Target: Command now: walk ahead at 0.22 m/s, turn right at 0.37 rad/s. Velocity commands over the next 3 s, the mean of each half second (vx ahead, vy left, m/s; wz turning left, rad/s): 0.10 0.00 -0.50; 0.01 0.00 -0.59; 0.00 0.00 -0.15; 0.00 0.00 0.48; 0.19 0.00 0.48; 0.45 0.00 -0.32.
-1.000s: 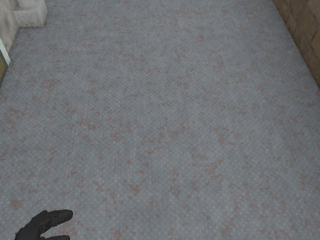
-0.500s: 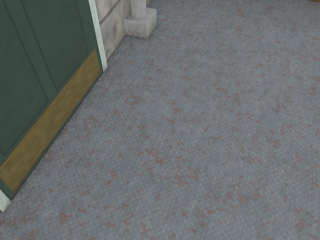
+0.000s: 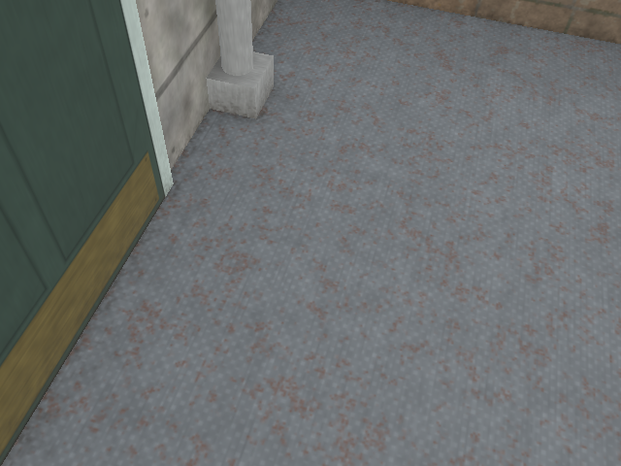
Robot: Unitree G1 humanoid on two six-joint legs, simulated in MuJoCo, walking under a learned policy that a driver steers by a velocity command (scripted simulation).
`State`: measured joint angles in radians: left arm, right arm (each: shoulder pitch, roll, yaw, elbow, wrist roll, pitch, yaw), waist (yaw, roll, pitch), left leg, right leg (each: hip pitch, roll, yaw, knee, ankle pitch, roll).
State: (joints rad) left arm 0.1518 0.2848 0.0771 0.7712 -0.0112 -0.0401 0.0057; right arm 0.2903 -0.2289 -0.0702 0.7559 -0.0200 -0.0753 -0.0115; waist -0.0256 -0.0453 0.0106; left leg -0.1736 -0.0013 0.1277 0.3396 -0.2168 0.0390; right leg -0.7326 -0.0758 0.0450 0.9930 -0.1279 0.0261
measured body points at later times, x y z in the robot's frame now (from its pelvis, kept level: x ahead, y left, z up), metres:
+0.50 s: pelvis +0.12 -0.03 -0.01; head +0.17 -0.05 +0.43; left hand +0.36 +0.20 -0.10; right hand +0.23 -0.33 -0.12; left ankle +0.21 +0.13 -0.70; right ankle +0.18 -0.12 -0.75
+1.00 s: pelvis +0.13 -0.01 -0.01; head +0.16 -0.03 +0.44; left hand +0.43 +0.11 -0.10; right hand +0.09 -0.32 -0.11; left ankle +0.22 +0.11 -0.75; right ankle +0.06 -0.11 -0.72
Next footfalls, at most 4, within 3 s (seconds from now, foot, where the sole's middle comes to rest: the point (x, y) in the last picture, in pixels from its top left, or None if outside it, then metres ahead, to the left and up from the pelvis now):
0.20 right None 0.22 -0.13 -0.78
0.62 left None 0.25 0.09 -0.78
1.04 right None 0.09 -0.13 -0.78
1.44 left None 0.23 0.06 -0.78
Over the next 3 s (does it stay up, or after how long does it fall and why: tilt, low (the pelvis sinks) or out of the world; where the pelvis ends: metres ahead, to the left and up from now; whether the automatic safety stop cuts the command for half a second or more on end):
stays up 0.45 -0.08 0.00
